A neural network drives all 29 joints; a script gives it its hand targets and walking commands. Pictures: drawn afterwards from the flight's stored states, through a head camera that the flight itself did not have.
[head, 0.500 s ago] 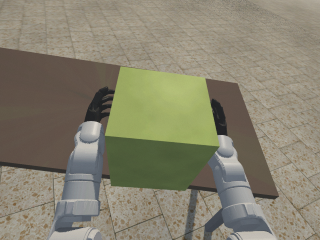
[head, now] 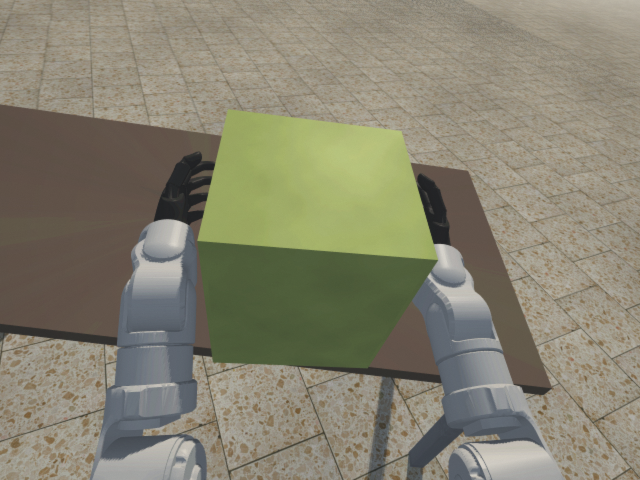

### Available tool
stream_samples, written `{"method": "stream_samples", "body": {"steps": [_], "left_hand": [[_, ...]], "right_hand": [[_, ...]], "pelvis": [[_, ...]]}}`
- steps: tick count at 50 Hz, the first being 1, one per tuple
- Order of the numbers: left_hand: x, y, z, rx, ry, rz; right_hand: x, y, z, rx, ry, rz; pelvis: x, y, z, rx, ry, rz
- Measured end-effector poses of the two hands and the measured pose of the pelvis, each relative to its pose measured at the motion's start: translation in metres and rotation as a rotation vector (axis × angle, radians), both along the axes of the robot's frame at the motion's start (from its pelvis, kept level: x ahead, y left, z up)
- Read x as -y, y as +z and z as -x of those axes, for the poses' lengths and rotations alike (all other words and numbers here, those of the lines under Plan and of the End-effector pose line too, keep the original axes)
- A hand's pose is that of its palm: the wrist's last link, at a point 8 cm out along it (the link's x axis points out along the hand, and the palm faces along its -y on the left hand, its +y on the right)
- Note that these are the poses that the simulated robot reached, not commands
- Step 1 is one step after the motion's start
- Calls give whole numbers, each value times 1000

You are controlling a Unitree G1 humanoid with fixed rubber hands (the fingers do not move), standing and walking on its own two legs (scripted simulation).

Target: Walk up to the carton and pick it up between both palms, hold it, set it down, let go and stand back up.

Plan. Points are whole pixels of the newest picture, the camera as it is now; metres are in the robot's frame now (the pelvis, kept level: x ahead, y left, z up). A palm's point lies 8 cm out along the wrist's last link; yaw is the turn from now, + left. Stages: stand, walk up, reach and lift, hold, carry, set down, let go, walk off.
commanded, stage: reach and lift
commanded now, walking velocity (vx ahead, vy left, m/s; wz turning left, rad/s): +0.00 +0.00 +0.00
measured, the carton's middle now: (304, 250) +0.37 -0.01 +0.12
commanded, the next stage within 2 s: hold in 0.68 s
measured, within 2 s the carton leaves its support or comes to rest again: neither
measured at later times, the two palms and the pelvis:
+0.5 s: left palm (176, 210) +0.37 +0.14 +0.18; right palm (434, 229) +0.35 -0.16 +0.17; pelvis +0.00 +0.00 +0.00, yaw +0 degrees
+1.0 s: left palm (146, 213) +0.34 +0.16 +0.20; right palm (424, 212) +0.35 -0.14 +0.20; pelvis +0.00 +0.00 +0.00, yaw -1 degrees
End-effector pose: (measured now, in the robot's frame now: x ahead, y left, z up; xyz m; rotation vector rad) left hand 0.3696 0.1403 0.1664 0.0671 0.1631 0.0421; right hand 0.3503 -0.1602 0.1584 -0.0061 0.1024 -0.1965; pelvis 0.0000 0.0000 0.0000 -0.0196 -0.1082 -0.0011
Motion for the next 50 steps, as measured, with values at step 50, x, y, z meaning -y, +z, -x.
{"method": "stream_samples", "body": {"steps": [50], "left_hand": [[-20,33,26,27,97,38]], "right_hand": [[-20,41,-4,28,91,7]], "pelvis": [[3,0,3,34,-15,-2]]}}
